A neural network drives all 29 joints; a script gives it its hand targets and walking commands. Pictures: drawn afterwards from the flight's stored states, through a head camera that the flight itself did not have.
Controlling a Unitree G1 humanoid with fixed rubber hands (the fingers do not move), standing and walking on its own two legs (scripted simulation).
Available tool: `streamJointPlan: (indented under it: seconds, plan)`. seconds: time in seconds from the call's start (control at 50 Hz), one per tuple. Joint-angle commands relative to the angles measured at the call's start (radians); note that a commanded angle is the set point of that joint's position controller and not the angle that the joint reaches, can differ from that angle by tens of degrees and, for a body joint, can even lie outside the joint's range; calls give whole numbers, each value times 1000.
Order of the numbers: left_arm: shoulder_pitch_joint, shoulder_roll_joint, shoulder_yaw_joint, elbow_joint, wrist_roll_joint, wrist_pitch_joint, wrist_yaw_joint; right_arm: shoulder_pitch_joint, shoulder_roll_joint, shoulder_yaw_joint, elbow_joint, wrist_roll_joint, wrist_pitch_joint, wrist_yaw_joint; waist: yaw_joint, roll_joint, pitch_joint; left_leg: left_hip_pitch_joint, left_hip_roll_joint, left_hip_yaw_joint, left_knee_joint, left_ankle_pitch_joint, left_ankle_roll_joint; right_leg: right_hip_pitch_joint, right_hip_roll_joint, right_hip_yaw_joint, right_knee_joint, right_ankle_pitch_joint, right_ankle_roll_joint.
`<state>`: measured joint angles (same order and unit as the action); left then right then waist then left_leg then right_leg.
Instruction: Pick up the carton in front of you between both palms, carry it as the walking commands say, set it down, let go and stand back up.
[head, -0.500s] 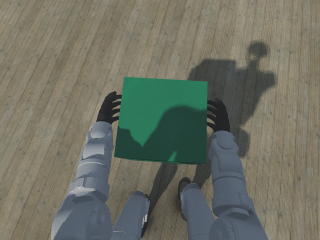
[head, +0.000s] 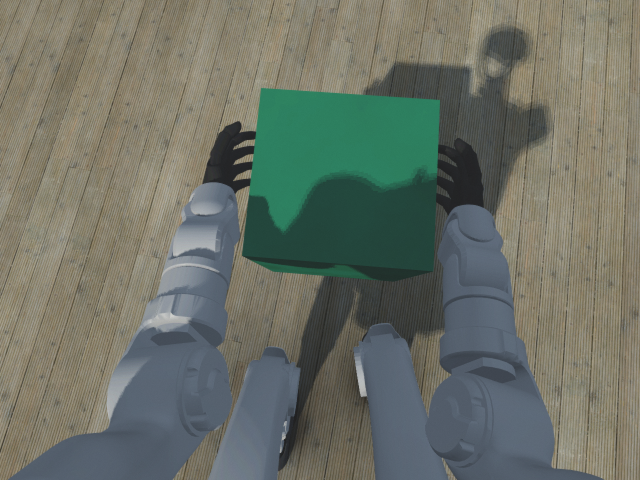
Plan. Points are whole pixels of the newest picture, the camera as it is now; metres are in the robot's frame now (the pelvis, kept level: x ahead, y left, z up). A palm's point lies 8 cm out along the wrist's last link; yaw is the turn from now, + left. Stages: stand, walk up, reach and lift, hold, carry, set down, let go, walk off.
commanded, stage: set down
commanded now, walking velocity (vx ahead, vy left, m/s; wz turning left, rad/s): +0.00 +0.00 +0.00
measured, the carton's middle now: (339, 203) +0.46 -0.06 -0.17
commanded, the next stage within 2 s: none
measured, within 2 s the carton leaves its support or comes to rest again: rests again in 1.66 s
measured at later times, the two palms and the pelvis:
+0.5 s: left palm (265, 190) +0.51 +0.06 -0.23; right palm (446, 218) +0.44 -0.23 -0.24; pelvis -0.03 -0.01 -0.11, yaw +2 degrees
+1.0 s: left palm (281, 195) +0.54 +0.04 -0.34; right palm (439, 219) +0.46 -0.25 -0.32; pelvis -0.03 +0.00 -0.17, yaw +3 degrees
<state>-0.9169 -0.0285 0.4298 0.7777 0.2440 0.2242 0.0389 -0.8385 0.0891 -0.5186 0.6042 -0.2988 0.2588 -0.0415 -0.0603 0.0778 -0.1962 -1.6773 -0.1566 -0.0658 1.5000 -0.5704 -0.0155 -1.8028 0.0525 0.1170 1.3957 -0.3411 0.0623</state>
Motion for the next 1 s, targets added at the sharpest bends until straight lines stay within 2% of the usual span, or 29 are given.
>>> streamJointPlan:
  seconds: [0.0, 0.08, 0.1, 0.12, 0.14, 0.16, 0.18, 0.2, 0.22, 0.36, 0.4, 0.48, 0.54, 0.58, 0.62, 0.64, 0.66, 0.68, 0.7, 0.72, 0.74, 0.78, 0.8, 0.82, 0.84, 0.86, 0.92, 0.96, 0.98]
  plan:
    - [-549, -895, -471, 29, -119, -36, -192, -586, 828, 495, 49, 114, -31, 189, -61, -37, -869, 107, -53, 67, -156, 255, -26, 736, 87, -171, 27, 300, -27]
    - [-638, -871, -529, -11, -162, -50, -163, -637, 823, 539, 16, 162, -33, 178, -58, -16, -966, 75, -63, 90, -85, 270, -32, 712, 87, -173, 95, 339, -12]
    - [-653, -868, -536, -14, -173, -49, -158, -666, 795, 537, 4, 165, -33, 175, -82, -14, -965, 50, -64, 90, -65, 242, -34, 705, 90, -181, 108, 318, -11]
    - [-663, -841, -546, -28, -175, -43, -152, -688, 794, 547, -16, 180, -30, 173, -41, -11, -980, 43, -66, 97, -58, 255, -34, 691, 86, -176, 127, 328, -7]
    - [-688, -853, -552, -20, -182, -43, -146, -698, 790, 554, -9, 186, -26, 171, -73, -25, -997, 33, -65, 97, -34, 251, -35, 701, 89, -181, 139, 335, -5]
    - [-713, -852, -570, -41, -200, -44, -142, -700, 784, 548, -15, 188, -23, 166, -85, -9, -1022, 23, -67, 104, -16, 242, -37, 718, 88, -175, 155, 340, -7]
    - [-729, -836, -576, -46, -206, -41, -136, -714, 787, 553, -21, 191, -18, 167, -80, -37, -1059, 54, -68, 102, -8, 243, -31, 694, 86, -196, 175, 328, 5]
    - [-744, -819, -568, -43, -199, -39, -136, -731, 790, 554, -18, 201, -11, 167, -64, -29, -1038, 17, -72, 115, 5, 237, -32, 688, 85, -185, 181, 331, 3]
    - [-772, -831, -559, -31, -205, -31, -138, -762, 786, 556, -22, 202, -8, 168, -79, -52, -1057, 15, -71, 114, 33, 220, -29, 700, 88, -191, 190, 311, 7]
    - [-811, -771, -475, 77, -177, -15, -147, -813, 716, 462, 60, 164, 10, 165, -82, -15, -908, -146, -72, 133, 96, 133, -19, 585, 73, -191, 252, 246, 3]
    - [-864, -742, -468, 100, -179, -17, -148, -853, 696, 449, 44, 166, 3, 163, -123, -53, -924, -160, -66, 120, 127, 126, -14, 581, 71, -206, 279, 253, 11]
    - [-920, -683, -432, 140, -167, -17, -150, -915, 633, 404, 57, 162, -2, 155, -120, -13, -877, -219, -59, 125, 171, 81, -10, 519, 61, -196, 328, 210, 4]
    - [-959, -660, -452, 132, -195, -22, -144, -989, 614, 417, 34, 194, -9, 159, -113, -27, -908, -220, -61, 128, 212, 111, -11, 534, 52, -204, 367, 247, 14]
    - [-1009, -643, -461, 135, -210, -29, -139, -997, 594, 410, 55, 195, -14, 157, -144, -23, -912, -214, -59, 133, 240, 109, -14, 527, 49, -205, 383, 252, 9]
    - [-1064, -611, -489, 126, -238, -32, -130, -1044, 558, 422, 31, 226, -21, 155, -145, -15, -923, -205, -48, 133, 278, 126, -16, 516, 36, -206, 417, 272, 14]
    - [-1001, -616, -461, 185, -207, -24, -127, -1048, 565, 405, 66, 219, -17, 160, -135, 4, -875, -207, -49, 128, 268, 105, -11, 466, 36, -220, 426, 238, 13]
    - [-1055, -607, -490, 154, -230, -25, -130, -1065, 527, 395, 59, 218, -20, 165, -173, 11, -869, -218, -43, 128, 288, 110, -19, 470, 30, -219, 435, 250, 11]
    - [-1063, -624, -495, 160, -240, -22, -134, -1060, 526, 400, 63, 222, -19, 166, -167, 19, -894, -201, -44, 131, 300, 115, -21, 482, 29, -219, 446, 253, 11]
    - [-1090, -596, -503, 153, -248, -25, -133, -1044, 537, 385, 84, 210, -16, 167, -191, -14, -860, -246, -41, 122, 305, 100, -16, 477, 24, -222, 462, 267, 9]
    - [-1090, -613, -515, 163, -260, -21, -142, -1080, 497, 367, 51, 215, -21, 169, -233, 30, -878, -211, -39, 117, 321, 109, -13, 434, 24, -233, 465, 267, 6]
    - [-1117, -591, -541, 145, -267, -24, -141, -1073, 519, 371, 65, 227, -20, 173, -226, 21, -862, -248, -38, 121, 337, 123, -12, 445, 14, -223, 473, 294, 6]
    - [-1113, -621, -555, 164, -271, -27, -139, -1095, 507, 357, 74, 229, -28, 177, -236, 99, -825, -257, -42, 129, 350, 129, -17, 420, 20, -215, 477, 301, -4]
    - [-1132, -634, -556, 158, -260, -32, -137, -1108, 507, 344, 69, 240, -36, 184, -212, 160, -808, -246, -35, 141, 364, 166, -22, 372, 22, -200, 491, 329, -12]
    - [-1079, -632, -547, 173, -255, -32, -134, -1118, 487, 365, 37, 255, -44, 189, -206, 147, -845, -205, -34, 127, 364, 201, -22, 375, 23, -212, 502, 347, -9]
    - [-1077, -616, -575, 165, -257, -39, -128, -1132, 479, 359, 32, 270, -48, 195, -190, 181, -839, -200, -28, 130, 371, 219, -29, 366, 14, -209, 517, 369, -10]
    - [-1108, -638, -582, 151, -270, -45, -120, -1121, 488, 346, 58, 260, -46, 204, -235, 165, -815, -193, -29, 116, 370, 249, -27, 339, 18, -224, 520, 385, -12]
    - [-1108, -644, -598, 129, -283, -58, -113, -1080, 486, 320, 104, 258, -44, 221, -248, 167, -807, -195, -20, 99, 373, 284, -25, 313, 14, -230, 544, 396, -13]
    - [-1090, -656, -583, 155, -264, -53, -105, -1069, 489, 298, 126, 255, -44, 238, -237, 213, -797, -157, -22, 94, 374, 307, -28, 228, 15, -233, 548, 360, -20]
    - [-1071, -633, -566, 168, -241, -47, -103, -1043, 495, 292, 142, 258, -38, 246, -213, 233, -762, -121, -19, 92, 380, 313, -25, 146, 16, -232, 541, 322, -17]
